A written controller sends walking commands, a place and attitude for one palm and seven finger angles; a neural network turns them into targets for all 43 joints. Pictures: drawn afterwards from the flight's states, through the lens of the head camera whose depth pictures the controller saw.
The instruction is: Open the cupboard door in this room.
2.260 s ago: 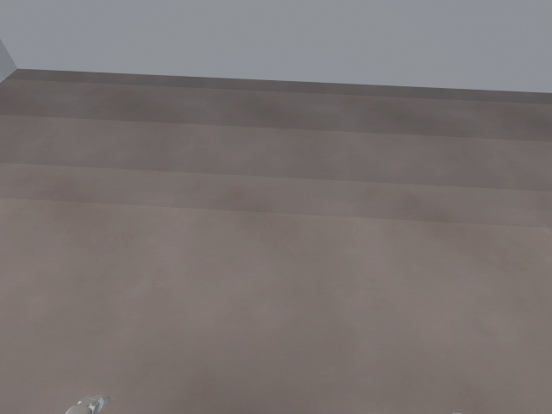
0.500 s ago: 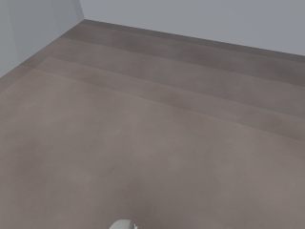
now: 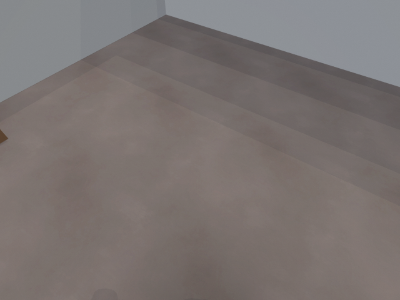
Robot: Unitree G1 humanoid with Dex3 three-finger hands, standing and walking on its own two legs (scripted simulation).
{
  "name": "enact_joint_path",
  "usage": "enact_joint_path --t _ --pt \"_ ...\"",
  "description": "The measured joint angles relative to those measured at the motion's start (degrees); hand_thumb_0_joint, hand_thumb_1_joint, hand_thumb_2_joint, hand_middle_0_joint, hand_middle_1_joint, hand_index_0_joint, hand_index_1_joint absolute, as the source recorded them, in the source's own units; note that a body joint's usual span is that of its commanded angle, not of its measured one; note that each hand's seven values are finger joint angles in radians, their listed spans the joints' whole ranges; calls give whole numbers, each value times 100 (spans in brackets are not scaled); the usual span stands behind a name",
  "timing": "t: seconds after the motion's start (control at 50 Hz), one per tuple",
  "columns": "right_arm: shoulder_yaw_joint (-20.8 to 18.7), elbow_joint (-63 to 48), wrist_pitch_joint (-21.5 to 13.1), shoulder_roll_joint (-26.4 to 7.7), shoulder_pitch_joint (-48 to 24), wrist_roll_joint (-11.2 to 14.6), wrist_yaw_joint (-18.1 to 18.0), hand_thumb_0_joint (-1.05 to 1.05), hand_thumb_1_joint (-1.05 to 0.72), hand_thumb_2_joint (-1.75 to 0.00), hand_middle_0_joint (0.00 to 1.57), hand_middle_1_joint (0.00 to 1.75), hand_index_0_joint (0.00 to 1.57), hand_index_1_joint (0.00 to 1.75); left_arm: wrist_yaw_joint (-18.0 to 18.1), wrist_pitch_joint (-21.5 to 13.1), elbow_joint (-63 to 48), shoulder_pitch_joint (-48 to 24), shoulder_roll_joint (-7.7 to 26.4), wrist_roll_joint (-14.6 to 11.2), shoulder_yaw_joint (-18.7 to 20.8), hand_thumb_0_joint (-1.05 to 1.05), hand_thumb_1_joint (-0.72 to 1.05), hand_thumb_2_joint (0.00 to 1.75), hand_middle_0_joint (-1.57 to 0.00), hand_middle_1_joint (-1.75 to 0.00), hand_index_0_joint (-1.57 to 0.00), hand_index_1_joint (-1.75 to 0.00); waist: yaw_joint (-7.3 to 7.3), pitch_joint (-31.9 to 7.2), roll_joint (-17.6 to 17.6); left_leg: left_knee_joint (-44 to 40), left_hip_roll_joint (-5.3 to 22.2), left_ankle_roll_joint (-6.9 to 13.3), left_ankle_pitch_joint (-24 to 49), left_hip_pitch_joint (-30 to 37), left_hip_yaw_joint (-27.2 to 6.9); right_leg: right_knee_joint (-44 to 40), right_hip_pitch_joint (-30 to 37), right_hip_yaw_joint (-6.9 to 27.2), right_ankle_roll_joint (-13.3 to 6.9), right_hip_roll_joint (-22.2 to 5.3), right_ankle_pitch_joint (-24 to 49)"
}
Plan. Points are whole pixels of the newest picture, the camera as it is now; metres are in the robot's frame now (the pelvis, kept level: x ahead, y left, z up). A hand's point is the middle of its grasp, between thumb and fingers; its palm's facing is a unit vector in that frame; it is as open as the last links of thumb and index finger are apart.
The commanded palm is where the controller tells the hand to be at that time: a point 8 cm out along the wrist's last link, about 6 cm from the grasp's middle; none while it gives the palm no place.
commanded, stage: turn or walk to find it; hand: left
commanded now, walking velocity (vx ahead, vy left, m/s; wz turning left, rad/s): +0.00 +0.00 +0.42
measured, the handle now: out of the picture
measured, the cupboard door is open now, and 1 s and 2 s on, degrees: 0 0 0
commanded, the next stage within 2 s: stand and wait in 1.16 s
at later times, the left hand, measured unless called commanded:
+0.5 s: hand out of the picture -0.04 +0.19 -0.18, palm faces +0.26 -0.94 -0.22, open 7.4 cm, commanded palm none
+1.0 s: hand out of the picture -0.05 +0.22 -0.15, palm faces +0.41 -0.87 -0.28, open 7.4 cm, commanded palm none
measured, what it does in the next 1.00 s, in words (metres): steps on the spot, turning left: right foot, then left foot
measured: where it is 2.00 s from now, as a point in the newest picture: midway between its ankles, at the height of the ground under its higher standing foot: outside the picture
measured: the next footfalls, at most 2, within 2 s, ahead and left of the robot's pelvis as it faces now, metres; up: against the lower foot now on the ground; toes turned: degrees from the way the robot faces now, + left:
right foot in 0.10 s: +0.04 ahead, -0.13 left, +0.00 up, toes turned +0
left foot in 0.52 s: -0.02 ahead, +0.12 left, +0.00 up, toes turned +19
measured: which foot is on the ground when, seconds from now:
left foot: down 0.00-0.10, up 0.12-0.50, down 0.52-1.00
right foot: up 0.00-0.08, down 0.10-0.52, up 0.54-0.98, down 1.00-1.00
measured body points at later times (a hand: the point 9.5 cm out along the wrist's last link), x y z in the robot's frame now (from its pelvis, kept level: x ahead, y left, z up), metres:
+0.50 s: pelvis -0.03 +0.00 -0.01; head -0.01 +0.01 +0.44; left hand -0.05 +0.24 -0.16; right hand +0.09 -0.25 -0.15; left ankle -0.06 +0.11 -0.73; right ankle +0.00 -0.13 -0.74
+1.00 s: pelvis -0.06 -0.01 -0.01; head -0.04 -0.02 +0.44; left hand -0.07 +0.26 -0.13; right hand +0.08 -0.22 -0.16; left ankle -0.06 +0.11 -0.74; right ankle -0.02 -0.12 -0.74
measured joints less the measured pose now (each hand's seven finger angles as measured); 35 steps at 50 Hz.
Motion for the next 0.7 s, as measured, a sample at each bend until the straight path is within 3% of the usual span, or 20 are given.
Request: enact_joint_path --t 0.06,0.1,0.16,0.22,0.28,0.36,0.46,0.52,0.56,0.6,0.64,0.7 --pt "-50 37 57 -66 112 -13 13 1 -90 -90 20 30 21 30 11 -69 -114 -82 -100 -22 -32 1 91 90 -20 -30 -20 -30 -72 -14 112 139 -50 -71 -4 -147 -143 -825 365 -3 -62 123 170" --pt "-93 51 90 -119 210 13 28 1 -90 -90 20 30 21 30 17 -165 -209 -70 -143 -17 -66 0 91 90 -20 -30 -20 -30 -74 -57 146 396 -111 -147 -89 -335 -217 -1700 736 -50 -152 157 662" --pt "-196 104 183 -245 280 20 34 1 -90 -90 20 30 21 30 37 -257 -252 -53 -289 30 -133 0 91 90 -20 -30 -20 -30 -98 -23 302 1734 -127 -250 -1080 -865 -244 -1692 759 -262 -543 157 690" --pt "-268 185 263 -339 316 -3 80 1 -90 -90 20 30 20 30 44 -261 -255 58 -378 37 -167 0 91 90 -21 -30 -20 -30 -93 -11 300 3243 -30 -355 -1082 -1327 -92 -1888 917 -411 -599 82 747" --pt "-296 236 277 -389 338 -7 107 1 -90 -90 20 30 20 30 49 -259 -185 143 -416 49 -188 0 91 90 -21 -30 -20 -30 -119 8 255 3807 179 -479 -859 -1466 12 -2052 1033 -568 -592 17 833" --pt "-279 303 311 -383 294 2 106 1 -90 -90 20 30 20 30 43 -265 -93 227 -411 76 -188 0 91 90 -21 -30 -20 -30 -79 59 119 3391 377 -575 -1015 -1253 127 -2084 1065 -744 -557 -109 851" --pt "-192 290 263 -312 91 53 94 1 -91 -90 20 30 20 30 21 -253 24 310 -284 107 -134 0 91 90 -21 -30 -20 -30 59 151 -84 1994 434 -539 -1251 -676 381 -1851 945 -933 -430 -314 770" --pt "-140 160 132 -288 3 59 94 1 -91 -90 20 30 20 30 14 -191 94 395 -153 70 -67 0 91 90 -21 -30 -20 -30 77 121 -144 746 425 -414 -478 -189 527 -1412 740 -1077 -275 -443 573" --pt "-117 111 49 -186 -115 36 89 1 -91 -90 20 30 20 30 21 -67 153 382 -7 45 -5 0 91 90 -21 -30 -20 -30 140 166 -329 894 303 -165 -454 -285 581 -617 390 -787 -168 -482 -155" --pt "-74 47 -13 -105 -162 20 57 1 -90 -90 20 30 20 30 38 54 242 362 79 50 39 1 91 90 -21 -30 -20 -30 158 147 -358 865 277 -16 -520 -272 577 313 18 -465 -132 -324 -478" --pt "-32 7 -42 -47 -169 13 9 1 -90 -90 20 30 20 30 13 87 301 315 129 48 73 1 91 90 -20 -30 -20 -30 144 116 -333 611 240 31 -390 -181 521 928 -235 -291 -100 -226 -247" --pt "13 -5 -65 -3 -153 27 -21 1 -90 -90 20 30 20 30 -24 45 277 256 150 41 84 1 91 90 -20 -30 -20 -30 140 58 -264 201 166 70 -111 -52 429 1176 -383 -163 -30 -180 96"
